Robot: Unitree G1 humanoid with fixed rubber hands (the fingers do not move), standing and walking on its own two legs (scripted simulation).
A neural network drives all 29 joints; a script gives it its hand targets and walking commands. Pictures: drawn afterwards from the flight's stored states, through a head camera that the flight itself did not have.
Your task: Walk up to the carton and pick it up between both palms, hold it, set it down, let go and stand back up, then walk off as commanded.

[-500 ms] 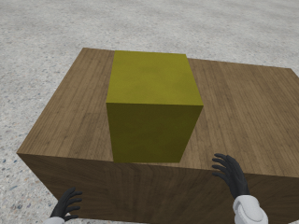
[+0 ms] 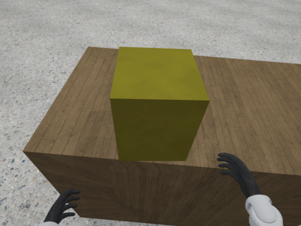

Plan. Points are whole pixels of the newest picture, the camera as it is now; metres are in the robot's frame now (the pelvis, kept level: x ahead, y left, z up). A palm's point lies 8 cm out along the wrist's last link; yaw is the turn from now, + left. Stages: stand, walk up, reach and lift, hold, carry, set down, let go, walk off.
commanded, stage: stand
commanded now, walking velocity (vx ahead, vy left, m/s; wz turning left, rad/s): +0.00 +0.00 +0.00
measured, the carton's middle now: (154, 106) +0.42 +0.01 +0.10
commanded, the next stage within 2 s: walk off in 0.42 s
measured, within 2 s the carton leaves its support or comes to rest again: neither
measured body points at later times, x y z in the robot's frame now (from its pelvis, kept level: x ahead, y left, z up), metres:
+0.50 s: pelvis +0.00 +0.00 +0.00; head +0.00 +0.01 +0.45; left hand +0.16 +0.26 -0.08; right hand +0.24 -0.23 +0.03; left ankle -0.01 +0.14 -0.74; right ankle +0.03 -0.14 -0.74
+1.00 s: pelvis -0.05 -0.06 -0.02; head -0.03 -0.07 +0.43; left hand +0.07 +0.25 -0.08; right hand +0.24 -0.24 +0.03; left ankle +0.00 +0.13 -0.74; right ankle -0.08 -0.16 -0.72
